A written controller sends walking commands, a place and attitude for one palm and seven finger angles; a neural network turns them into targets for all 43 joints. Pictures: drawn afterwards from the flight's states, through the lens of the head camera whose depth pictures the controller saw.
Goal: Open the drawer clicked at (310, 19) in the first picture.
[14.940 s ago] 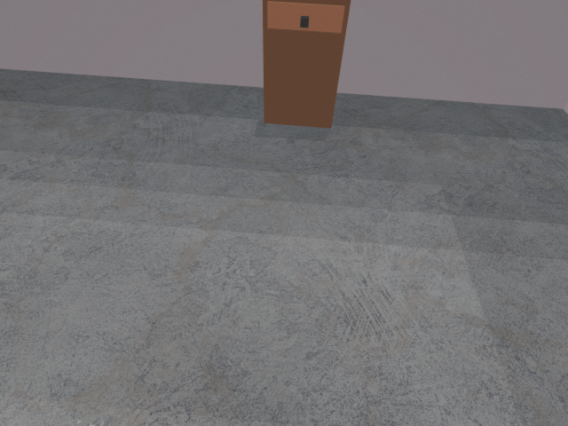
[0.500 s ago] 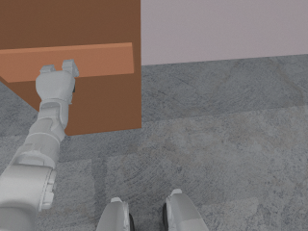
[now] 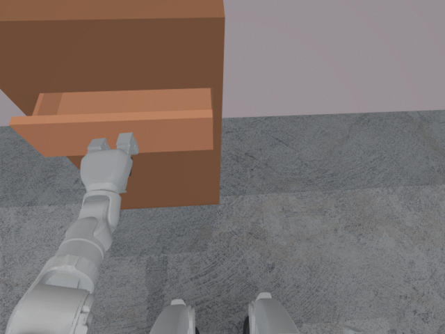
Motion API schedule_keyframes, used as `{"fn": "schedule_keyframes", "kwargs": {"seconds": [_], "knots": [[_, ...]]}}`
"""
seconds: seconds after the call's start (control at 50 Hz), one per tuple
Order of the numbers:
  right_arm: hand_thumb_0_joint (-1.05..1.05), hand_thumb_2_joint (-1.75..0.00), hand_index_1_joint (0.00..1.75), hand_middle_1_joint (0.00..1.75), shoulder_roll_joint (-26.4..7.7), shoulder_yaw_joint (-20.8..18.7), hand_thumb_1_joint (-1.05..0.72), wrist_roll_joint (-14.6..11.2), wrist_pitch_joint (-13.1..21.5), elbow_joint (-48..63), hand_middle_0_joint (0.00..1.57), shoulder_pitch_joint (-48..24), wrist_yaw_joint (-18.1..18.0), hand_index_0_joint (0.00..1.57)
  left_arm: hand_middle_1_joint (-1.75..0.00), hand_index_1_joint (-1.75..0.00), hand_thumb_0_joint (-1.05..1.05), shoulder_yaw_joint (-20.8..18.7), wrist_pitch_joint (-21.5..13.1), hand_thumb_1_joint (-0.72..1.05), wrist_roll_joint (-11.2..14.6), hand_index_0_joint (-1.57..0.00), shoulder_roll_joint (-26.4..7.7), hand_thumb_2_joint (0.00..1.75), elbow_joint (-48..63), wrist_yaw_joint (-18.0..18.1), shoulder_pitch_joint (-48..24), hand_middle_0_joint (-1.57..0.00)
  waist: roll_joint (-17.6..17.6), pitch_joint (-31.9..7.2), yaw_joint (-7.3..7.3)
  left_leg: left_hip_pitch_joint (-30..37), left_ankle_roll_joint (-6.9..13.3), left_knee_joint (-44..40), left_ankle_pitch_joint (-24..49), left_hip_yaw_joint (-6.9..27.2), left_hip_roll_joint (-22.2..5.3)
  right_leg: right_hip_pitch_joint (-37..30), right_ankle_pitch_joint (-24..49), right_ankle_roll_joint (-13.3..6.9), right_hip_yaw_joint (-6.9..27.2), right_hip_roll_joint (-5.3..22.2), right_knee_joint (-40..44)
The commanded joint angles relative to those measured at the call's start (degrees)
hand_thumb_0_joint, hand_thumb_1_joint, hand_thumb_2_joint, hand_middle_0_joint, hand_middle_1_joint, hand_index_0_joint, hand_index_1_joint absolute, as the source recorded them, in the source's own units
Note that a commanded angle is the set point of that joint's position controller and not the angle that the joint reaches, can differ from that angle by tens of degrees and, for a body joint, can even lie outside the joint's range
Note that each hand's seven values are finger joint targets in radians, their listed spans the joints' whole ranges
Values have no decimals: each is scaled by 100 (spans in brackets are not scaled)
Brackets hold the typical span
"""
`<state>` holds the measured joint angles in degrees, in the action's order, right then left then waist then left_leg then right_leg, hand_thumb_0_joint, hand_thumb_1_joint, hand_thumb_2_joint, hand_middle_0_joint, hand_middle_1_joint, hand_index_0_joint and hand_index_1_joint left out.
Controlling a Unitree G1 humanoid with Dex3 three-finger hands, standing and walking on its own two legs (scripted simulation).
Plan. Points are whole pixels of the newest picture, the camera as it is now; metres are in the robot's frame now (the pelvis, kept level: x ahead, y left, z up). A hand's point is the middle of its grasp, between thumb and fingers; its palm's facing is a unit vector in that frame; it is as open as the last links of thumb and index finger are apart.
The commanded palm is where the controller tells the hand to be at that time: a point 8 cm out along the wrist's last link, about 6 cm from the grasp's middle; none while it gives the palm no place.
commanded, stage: pull the drawer open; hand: left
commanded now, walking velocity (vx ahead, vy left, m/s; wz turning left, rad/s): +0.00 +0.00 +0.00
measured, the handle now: (120, 154) +0.46 +0.21 -0.04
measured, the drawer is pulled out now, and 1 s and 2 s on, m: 0.07 0.19 0.30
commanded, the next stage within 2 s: open the thumb to release the handle in 2.00 s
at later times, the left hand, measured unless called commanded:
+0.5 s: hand (115, 202) +0.37 +0.21 -0.05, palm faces -0.03 -0.05 -1.00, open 7.8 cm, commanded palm +0.33 +0.21 +0.00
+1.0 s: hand (111, 235) +0.30 +0.21 -0.05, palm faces -0.03 -0.05 -1.00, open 7.7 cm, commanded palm +0.27 +0.20 +0.00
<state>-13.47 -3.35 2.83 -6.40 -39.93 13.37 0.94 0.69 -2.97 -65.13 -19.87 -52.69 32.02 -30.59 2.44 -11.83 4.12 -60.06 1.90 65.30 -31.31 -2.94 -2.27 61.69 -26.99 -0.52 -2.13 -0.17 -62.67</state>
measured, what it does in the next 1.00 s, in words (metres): stands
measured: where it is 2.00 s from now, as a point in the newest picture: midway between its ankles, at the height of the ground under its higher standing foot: outside the picture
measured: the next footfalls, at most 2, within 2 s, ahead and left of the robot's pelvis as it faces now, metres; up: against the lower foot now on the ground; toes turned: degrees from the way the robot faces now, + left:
none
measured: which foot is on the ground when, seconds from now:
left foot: down 0.00-1.00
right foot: down 0.00-1.00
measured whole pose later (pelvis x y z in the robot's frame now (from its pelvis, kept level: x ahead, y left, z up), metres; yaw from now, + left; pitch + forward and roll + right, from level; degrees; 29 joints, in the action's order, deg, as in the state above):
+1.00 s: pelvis +0.00 -0.01 +0.01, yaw +1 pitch +21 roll -1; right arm -12.8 -3.0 2.4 -5.0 -37.3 9.4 0.0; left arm 6.4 1.6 -65.8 -15.3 -30.7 35.4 -3.9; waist 2.1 -11.6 0.5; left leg -52.9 1.2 62.9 -31.1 -2.9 -1.8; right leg 55.1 -27.6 -1.1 -2.0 0.1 -61.5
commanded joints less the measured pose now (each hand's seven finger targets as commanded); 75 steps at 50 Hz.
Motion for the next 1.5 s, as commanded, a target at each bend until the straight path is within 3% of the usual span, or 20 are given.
{"fn": "schedule_keyframes", "kwargs": {"seconds": [0.0, 0.06, 0.1, 0.14, 0.22, 0.28, 0.36, 0.42, 0.46, 0.48, 0.6, 0.66, 0.7, 0.74, 0.8, 0.84, 0.88, 0.94, 0.98, 1.48], "knots": [[0, -90, 30, 30, -875, -320, -90, 24, 94, 345, 20, 639, -101, 20, -135, -135, 0, -351, 44, 90, -34, -40, -1139, 90, 851, 279, -931, -40, -94, -2300, -108, 1531, 18, -652, 2647, 170, 273, -1775, 2475, -184, 9, -200, 602], [0, -90, 30, 30, -868, -303, -90, 28, 80, 371, 20, 547, -113, 20, -135, -135, 0, -389, 55, 90, -90, -40, -1175, 90, 994, 332, -814, -40, 23, -2346, -171, 1603, 4, -674, 2607, 190, 277, -1704, 2356, -204, 5, -201, 571], [0, -90, 30, 30, -847, -316, -90, 18, 106, 373, 20, 510, -112, 20, -135, -135, 0, -210, 74, 90, -90, -40, -955, 90, 996, 362, -912, -40, -18, -2148, -92, 1556, 4, -702, 2444, 192, 277, -1604, 2196, -198, -9, -204, 630], [0, -90, 30, 30, -870, -305, -90, 31, 103, 376, 20, 456, -120, 20, -135, -135, 0, -401, 100, 90, -72, -40, -1148, 90, 1034, 386, -756, -40, -50, -2225, -188, 1553, 3, -708, 2451, 192, 292, -1698, 2205, -214, 12, -199, 615], [0, -90, 30, 30, -825, -304, -90, -1, 121, 403, 20, 406, -136, 20, -135, -135, 0, -169, 152, 90, -87, -40, -902, 90, 1023, 401, -700, -40, -48, -2123, -168, 1558, -2, -782, 2260, 183, 313, -1662, 2009, -214, -1, -197, 678], [0, -90, 30, 30, -808, -318, -90, 1, 131, 427, 20, 386, -140, 20, -135, -135, 0, -129, 170, 90, -56, -40, -798, 90, 1183, 402, -550, -40, -70, -2290, -191, 1663, -5, -783, 2380, 184, 306, -1750, 2132, -217, -3, -197, 669], [0, -90, 30, 30, -811, -304, -90, -24, 148, 464, 20, 307, -161, 20, -135, -135, 0, -199, 204, 90, 1, -40, -836, 90, 1278, 368, -161, -40, -240, -2150, -254, 1584, 2, -846, 2292, 174, 311, -1872, 2105, -208, 12, -194, 723], [0, -90, 30, 30, -775, -304, -90, -38, 181, 506, 20, 249, -169, 20, -135, -135, 0, 7, 219, 90, -1, -40, -591, 90, 1409, 364, 37, -40, -176, -2018, -229, 1628, -8, -897, 2229, 165, 312, -1823, 2035, -220, -4, -197, 776], [0, -90, 30, 30, -795, -305, -90, -27, 186, 495, 20, 212, -169, 20, -135, -135, 0, -118, 220, 90, -25, -40, -706, 90, 1521, 394, 119, -40, -157, -2074, -280, 1698, -9, -880, 2268, 176, 299, -1750, 1983, -226, -10, -195, 745], [0, -90, 30, 30, -770, -303, -90, -29, 194, 518, 20, 214, -163, 20, -135, -135, 0, 24, 235, 90, -13, -40, -545, 90, 1565, 396, 161, -40, -116, -2031, -252, 1716, -12, -908, 2256, 175, 305, -1772, 1984, -232, -20, -200, 767], [0, -90, 30, 30, -754, -302, -90, -35, 229, 612, 20, 81, -175, 20, -135, -135, 0, -50, 300, 90, 23, -40, -531, 90, 1943, 431, 842, -40, -296, -1974, -337, 1696, -8, -925, 2271, 136, 318, -1985, 2144, -223, 16, -193, 807], [0, -90, 30, 30, -759, -296, -90, -27, 248, 654, 20, 11, -173, 20, -135, -135, 0, -125, 320, 90, 0, -40, -592, 90, 2250, 461, 1118, -40, -162, -2044, -410, 1827, -23, -928, 2399, 157, 306, -1969, 2172, -240, 9, -195, 765], [0, -90, 30, 30, -725, -293, -90, -33, 272, 726, 20, -56, -150, 20, -135, -135, 0, 100, 381, 90, 25, -40, -285, 90, 2374, 469, 1450, -40, -198, -1913, -375, 1861, -25, -940, 2405, 131, 309, -1968, 2218, -234, -11, -198, 816], [0, -90, 30, 30, -750, -277, -90, -26, 282, 723, 20, -101, -158, 20, -135, -135, 0, 9, 425, 90, -7, -40, -404, 90, 2480, 502, 1403, -40, -172, -1820, -378, 1869, -37, -949, 2421, 196, 296, -1878, 2132, -252, -40, -202, 776], [0, -90, 30, 30, -718, -277, -90, -24, 314, 788, 20, -151, -143, 20, -135, -135, 0, 192, 496, 90, -11, -40, -188, 90, 2688, 524, 1670, -40, -175, -1792, -366, 1975, -42, -968, 2421, 186, 286, -1850, 2088, -242, -69, -199, 801], [0, -90, 30, 30, -733, -266, -90, -11, 321, 825, 20, -223, -154, 20, -135, -135, 0, 79, 524, 90, -24, -40, -332, 90, 2907, 536, 1727, -40, -119, -1868, -404, 2042, -41, -943, 2510, 197, 289, -1897, 2164, -258, -49, -204, 777], [0, -90, 30, 30, -703, -253, -90, -15, 328, 860, 20, -266, -160, 20, -135, -135, 0, 229, 564, 90, -28, -40, -158, 90, 2964, 528, 1956, -40, -216, -1792, -372, 2043, -44, -950, 2418, 192, 296, -1883, 2124, -237, -57, -194, 804], [0, -90, 30, 30, -711, -233, -90, -5, 351, 895, 20, -353, -170, 20, -135, -135, 0, 103, 590, 90, -16, -40, -280, 90, 3151, 532, 2149, -40, -213, -1764, -420, 2047, -46, -956, 2412, 207, 297, -1925, 2118, -250, -52, -196, 794], [0, -90, 30, 30, -676, -221, -90, -2, 363, 946, 20, -393, -171, 20, -135, -135, 0, 235, 584, 90, -32, -40, -147, 90, 3312, 530, 2361, -40, -169, -1762, -434, 2088, -48, -953, 2442, 188, 306, -1952, 2175, -243, -53, -188, 789], [0, -90, 30, 30, -567, -110, -90, 68, 467, 1263, 20, -937, -136, 20, -135, -135, 0, -169, 467, 90, -10, -40, -325, 90, 4514, 726, 4671, -40, -263, -1479, -681, 1728, -77, -726, 1953, 156, 379, -1975, 2043, -259, 103, -170, 607]]}}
